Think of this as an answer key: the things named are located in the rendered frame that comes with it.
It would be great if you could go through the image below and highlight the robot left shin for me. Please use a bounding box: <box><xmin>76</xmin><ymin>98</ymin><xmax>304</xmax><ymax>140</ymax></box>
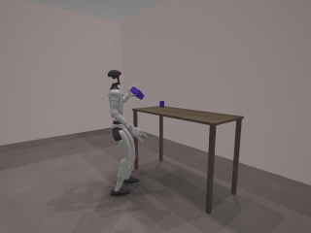
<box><xmin>125</xmin><ymin>152</ymin><xmax>137</xmax><ymax>180</ymax></box>

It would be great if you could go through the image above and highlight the robot left forearm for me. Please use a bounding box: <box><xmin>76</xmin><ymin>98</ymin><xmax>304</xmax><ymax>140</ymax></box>
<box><xmin>123</xmin><ymin>92</ymin><xmax>131</xmax><ymax>103</ymax></box>

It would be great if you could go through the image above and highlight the left robot hand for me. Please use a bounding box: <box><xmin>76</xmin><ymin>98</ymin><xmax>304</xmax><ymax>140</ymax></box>
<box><xmin>127</xmin><ymin>84</ymin><xmax>138</xmax><ymax>97</ymax></box>

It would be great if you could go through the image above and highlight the table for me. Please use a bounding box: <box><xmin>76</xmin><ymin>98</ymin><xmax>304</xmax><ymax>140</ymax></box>
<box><xmin>132</xmin><ymin>106</ymin><xmax>244</xmax><ymax>215</ymax></box>

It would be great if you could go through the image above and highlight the robot right upper arm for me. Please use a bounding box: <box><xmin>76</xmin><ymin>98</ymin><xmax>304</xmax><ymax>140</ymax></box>
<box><xmin>110</xmin><ymin>89</ymin><xmax>120</xmax><ymax>116</ymax></box>

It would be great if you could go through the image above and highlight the robot right forearm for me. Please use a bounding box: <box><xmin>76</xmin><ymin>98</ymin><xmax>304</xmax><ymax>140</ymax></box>
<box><xmin>112</xmin><ymin>110</ymin><xmax>134</xmax><ymax>131</ymax></box>

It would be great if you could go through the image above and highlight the sponge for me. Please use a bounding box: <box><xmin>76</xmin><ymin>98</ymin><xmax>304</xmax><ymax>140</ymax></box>
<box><xmin>130</xmin><ymin>86</ymin><xmax>144</xmax><ymax>100</ymax></box>

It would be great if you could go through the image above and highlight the right robot hand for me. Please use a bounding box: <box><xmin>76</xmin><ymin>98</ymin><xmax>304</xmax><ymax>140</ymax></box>
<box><xmin>131</xmin><ymin>127</ymin><xmax>148</xmax><ymax>143</ymax></box>

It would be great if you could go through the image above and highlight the robot head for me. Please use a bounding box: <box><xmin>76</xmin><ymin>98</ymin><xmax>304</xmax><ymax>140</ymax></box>
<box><xmin>107</xmin><ymin>70</ymin><xmax>121</xmax><ymax>90</ymax></box>

